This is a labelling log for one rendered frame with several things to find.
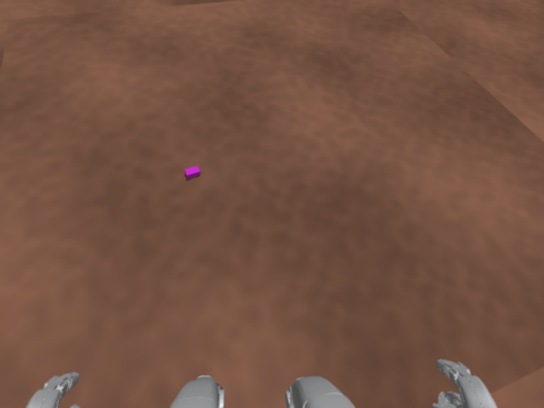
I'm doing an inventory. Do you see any right robot hand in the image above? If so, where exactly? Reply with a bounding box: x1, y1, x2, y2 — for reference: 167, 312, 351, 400
433, 360, 497, 408

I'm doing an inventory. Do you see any small box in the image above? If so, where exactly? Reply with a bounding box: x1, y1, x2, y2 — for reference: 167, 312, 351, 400
184, 166, 201, 179

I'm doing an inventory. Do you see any left robot hand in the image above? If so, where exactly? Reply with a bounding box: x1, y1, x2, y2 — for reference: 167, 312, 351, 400
26, 372, 81, 408

